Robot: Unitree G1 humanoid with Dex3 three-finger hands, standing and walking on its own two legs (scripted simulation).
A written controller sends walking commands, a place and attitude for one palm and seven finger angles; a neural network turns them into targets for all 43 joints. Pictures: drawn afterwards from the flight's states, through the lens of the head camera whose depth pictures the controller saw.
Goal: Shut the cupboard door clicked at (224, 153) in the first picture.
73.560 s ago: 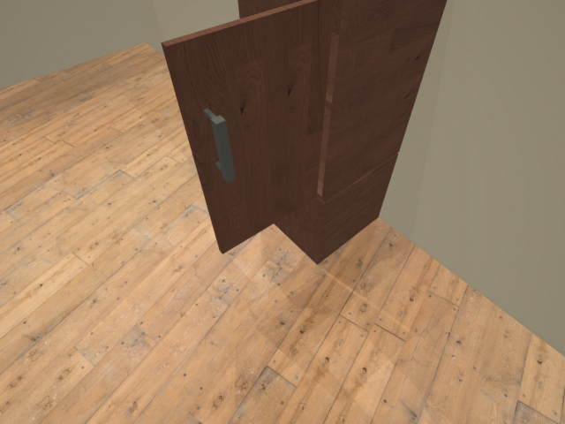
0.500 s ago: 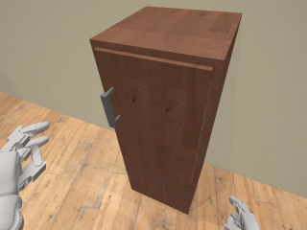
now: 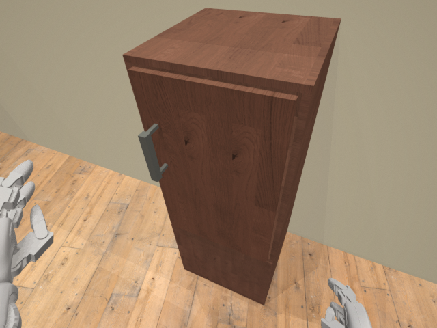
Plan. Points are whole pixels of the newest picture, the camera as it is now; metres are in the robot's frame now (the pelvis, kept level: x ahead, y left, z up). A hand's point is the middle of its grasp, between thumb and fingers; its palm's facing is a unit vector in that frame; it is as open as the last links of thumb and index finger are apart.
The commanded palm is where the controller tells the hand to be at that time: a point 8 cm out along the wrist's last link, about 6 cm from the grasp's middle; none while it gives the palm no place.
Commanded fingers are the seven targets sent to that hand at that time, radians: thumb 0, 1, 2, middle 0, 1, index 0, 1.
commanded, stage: step back with the hand held close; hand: left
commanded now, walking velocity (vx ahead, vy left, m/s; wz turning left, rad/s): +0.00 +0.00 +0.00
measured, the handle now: (155, 153) +0.50 +0.23 +0.04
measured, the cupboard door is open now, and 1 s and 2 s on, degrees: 0 0 0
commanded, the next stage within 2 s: stop stepping back and stand still in 1.18 s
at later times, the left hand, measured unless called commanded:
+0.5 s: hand (20, 250) +0.16 +0.29 +0.16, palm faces +0.39 -0.78 -0.48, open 7.4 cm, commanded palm +0.10 +0.33 +0.17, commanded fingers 0.00 0.90 0.90 -0.20 -0.30 -0.20 -0.30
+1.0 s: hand out of the picture +0.06 +0.29 +0.16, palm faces +0.51 -0.76 -0.40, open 7.4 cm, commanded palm +0.00 +0.33 +0.17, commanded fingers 0.00 0.90 0.90 -0.20 -0.30 -0.20 -0.30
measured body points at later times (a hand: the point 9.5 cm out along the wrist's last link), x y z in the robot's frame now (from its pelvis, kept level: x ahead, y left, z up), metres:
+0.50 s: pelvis -0.05 +0.03 -0.01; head -0.04 +0.03 +0.44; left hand +0.13 +0.33 +0.18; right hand +0.13 -0.22 -0.08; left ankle -0.02 +0.13 -0.74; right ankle -0.01 -0.12 -0.74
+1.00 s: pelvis -0.13 +0.02 -0.02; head -0.14 +0.04 +0.43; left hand +0.03 +0.33 +0.18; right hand +0.03 -0.22 -0.10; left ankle -0.03 +0.13 -0.73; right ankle -0.02 -0.12 -0.74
